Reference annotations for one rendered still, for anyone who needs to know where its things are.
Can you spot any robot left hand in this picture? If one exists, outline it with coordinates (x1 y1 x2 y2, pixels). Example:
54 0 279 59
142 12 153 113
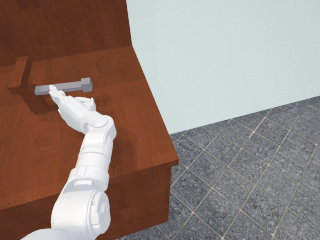
49 85 96 133

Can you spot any counter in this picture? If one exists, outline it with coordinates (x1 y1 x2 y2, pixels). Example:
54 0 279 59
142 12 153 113
0 0 179 240

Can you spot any tap lever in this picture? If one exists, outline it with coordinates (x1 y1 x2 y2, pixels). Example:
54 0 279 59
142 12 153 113
34 77 93 96

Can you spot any robot left upper arm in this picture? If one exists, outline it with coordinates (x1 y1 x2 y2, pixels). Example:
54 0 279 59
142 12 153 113
21 189 111 240

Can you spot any robot left forearm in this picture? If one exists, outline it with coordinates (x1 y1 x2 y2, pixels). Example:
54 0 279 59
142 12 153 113
51 111 117 227

